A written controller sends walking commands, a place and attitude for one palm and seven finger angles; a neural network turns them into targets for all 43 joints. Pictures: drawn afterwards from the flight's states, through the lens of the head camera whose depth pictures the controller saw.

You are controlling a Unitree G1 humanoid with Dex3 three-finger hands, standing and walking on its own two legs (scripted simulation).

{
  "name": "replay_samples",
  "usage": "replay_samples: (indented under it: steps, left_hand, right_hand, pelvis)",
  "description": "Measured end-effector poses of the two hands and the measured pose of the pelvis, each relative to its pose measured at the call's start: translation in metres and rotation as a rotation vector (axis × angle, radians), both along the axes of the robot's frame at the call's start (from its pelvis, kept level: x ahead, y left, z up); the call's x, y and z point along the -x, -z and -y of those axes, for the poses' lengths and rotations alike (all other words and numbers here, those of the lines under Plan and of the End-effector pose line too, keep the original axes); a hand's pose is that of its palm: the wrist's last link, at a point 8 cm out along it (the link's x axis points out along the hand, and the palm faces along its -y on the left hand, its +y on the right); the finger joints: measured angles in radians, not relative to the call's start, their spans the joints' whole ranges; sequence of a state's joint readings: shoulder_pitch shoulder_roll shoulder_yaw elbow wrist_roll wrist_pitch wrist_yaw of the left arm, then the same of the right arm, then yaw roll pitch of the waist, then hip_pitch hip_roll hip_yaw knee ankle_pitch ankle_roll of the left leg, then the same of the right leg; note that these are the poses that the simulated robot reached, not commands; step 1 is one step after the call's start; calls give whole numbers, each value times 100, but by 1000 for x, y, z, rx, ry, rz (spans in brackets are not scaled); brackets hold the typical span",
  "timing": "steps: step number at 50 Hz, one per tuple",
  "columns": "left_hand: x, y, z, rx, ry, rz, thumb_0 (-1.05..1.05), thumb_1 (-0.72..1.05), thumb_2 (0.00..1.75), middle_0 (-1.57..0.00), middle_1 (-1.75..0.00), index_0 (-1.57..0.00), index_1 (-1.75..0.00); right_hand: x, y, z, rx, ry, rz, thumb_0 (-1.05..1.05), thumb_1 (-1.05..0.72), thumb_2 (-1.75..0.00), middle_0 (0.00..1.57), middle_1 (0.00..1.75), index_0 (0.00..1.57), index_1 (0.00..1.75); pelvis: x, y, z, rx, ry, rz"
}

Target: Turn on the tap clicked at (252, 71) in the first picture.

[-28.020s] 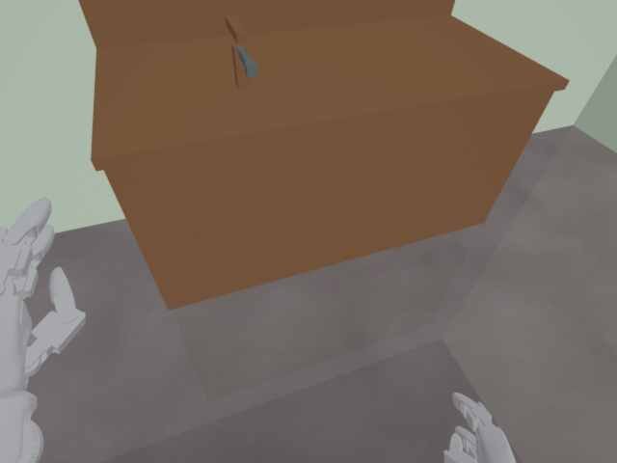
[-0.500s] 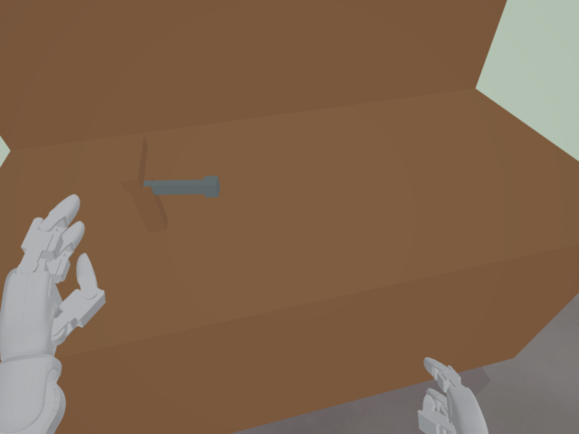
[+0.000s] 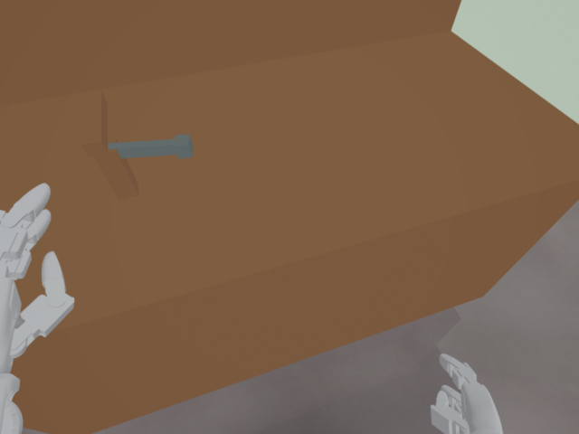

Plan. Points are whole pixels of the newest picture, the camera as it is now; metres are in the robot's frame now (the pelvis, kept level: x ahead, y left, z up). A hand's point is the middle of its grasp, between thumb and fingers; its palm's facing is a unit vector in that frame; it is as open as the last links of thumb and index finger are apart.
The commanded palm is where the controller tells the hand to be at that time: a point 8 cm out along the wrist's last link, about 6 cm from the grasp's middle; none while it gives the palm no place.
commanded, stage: step back with the hand held close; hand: left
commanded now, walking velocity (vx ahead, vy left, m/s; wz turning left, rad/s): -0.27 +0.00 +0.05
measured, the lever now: (183, 146) +0.53 +0.22 +0.08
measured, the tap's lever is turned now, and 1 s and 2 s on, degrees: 77 77 77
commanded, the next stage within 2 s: stop stepping back and stand still in 1.00 s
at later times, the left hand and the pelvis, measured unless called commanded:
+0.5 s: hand (3, 350) +0.16 +0.26 +0.16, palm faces +0.45 -0.77 -0.45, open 7.4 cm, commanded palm +0.10 +0.30 +0.18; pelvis -0.04 +0.01 -0.01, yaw +3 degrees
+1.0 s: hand out of the picture +0.08 +0.26 +0.16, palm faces +0.42 -0.80 -0.42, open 7.4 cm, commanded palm +0.03 +0.28 +0.18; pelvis -0.13 +0.00 +0.00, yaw +1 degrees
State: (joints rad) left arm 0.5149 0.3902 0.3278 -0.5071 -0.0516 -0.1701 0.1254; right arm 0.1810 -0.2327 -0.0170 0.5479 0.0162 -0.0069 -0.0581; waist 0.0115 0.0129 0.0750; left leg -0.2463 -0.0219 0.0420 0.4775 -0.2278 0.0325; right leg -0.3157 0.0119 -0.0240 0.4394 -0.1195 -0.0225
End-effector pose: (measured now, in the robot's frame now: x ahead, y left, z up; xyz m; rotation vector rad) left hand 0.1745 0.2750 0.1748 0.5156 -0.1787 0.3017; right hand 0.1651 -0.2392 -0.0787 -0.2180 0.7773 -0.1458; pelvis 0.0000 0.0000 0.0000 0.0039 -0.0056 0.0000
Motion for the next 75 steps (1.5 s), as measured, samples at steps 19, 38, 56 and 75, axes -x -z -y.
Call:
replay_samples:
  steps: [19,38,56,75]
  left_hand:
    - [44,6,-21,-5,-37,96,2,89,90,-21,-30,-21,-31]
    - [72,7,13,49,68,84,2,89,90,-21,-30,-21,-31]
    - [151,-4,16,68,-38,84,2,90,90,-20,-30,-21,-30]
    - [254,5,41,32,-58,49,1,89,90,-21,-30,-21,-31]
  right_hand:
    - [51,9,-23,15,-31,-5,1,-91,-90,20,30,20,30]
    - [60,-3,-10,3,-24,31,1,-91,-90,20,30,20,30]
    - [162,2,-20,-63,-71,26,1,-90,-90,20,30,20,30]
    - [278,1,87,93,73,10,1,-91,-90,20,30,20,30]
  pelvis:
    - [44,12,-14,18,-23,1]
    - [81,8,3,20,-36,-44]
    - [158,-1,20,12,4,-30]
    - [243,9,48,-21,-53,-14]
